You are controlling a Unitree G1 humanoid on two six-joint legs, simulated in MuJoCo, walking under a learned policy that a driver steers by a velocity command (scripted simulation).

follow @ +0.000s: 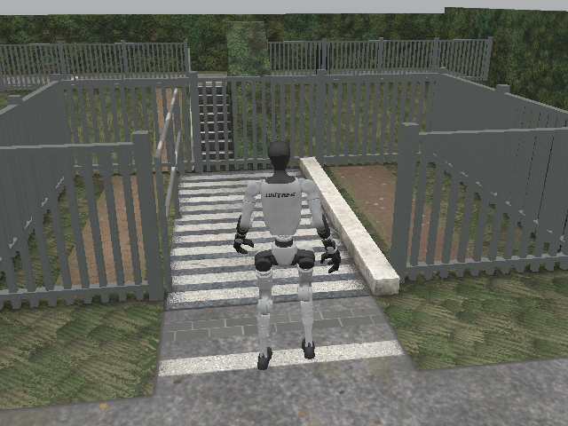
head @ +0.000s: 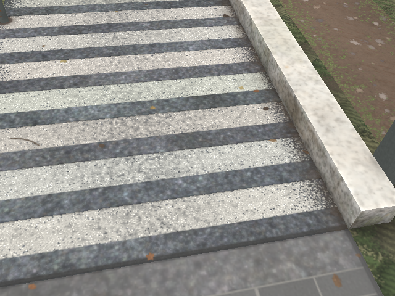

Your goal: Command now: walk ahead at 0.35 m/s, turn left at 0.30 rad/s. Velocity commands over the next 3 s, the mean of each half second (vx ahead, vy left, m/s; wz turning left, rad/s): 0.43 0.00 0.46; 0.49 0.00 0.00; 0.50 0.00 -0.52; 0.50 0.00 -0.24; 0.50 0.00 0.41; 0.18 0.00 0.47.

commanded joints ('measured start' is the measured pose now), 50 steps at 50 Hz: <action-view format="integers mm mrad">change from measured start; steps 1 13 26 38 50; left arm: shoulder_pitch -133 119 178 205 -62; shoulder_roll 19 74 175 110 27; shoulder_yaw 7 30 52 10 -12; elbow -97 3 94 81 -5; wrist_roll -11 3 -22 -31 -21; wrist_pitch -45 -51 -32 -16 -12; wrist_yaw -12 -3 8 -2 -38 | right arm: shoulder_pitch -34 -80 -362 -158 -67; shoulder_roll -192 -131 -81 -128 -168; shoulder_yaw -51 -42 -12 -33 -40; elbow -75 -149 -295 -179 -50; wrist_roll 9 15 10 -26 -25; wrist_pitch -7 -18 -13 -59 -68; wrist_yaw -13 12 84 45 16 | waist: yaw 2 96 123 82 -14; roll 203 -106 -47 101 52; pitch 28 94 118 -40 114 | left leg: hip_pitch -2 -682 -470 0 170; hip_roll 140 100 73 249 233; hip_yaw -212 -19 167 -104 248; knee -158 781 298 -174 -241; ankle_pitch -109 -87 165 124 382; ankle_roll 168 -4 30 215 122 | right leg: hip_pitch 5 479 473 -127 -274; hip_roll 34 -302 -289 -193 -114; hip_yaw -38 275 -165 51 -8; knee -185 -636 -611 404 -126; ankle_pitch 28 -12 561 67 475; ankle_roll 18 -185 -146 -32 -32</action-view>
